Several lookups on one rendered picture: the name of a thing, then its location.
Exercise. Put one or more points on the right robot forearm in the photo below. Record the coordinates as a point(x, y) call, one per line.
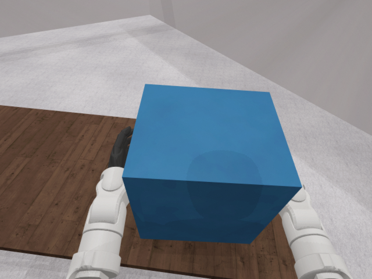
point(314, 255)

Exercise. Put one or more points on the left robot forearm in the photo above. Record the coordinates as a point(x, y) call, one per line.
point(98, 253)

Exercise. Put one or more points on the carton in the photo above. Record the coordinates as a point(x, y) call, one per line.
point(207, 164)

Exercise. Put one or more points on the table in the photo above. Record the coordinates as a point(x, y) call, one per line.
point(50, 164)

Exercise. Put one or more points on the robot left hand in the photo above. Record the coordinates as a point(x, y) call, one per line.
point(120, 149)

